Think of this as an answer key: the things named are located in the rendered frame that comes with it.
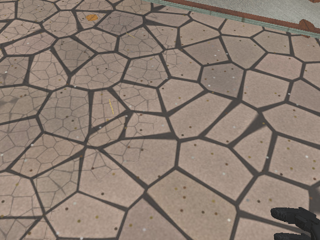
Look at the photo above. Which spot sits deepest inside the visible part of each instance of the robot right hand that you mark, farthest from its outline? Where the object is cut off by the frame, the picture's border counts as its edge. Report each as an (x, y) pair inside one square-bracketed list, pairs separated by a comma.
[(302, 218)]

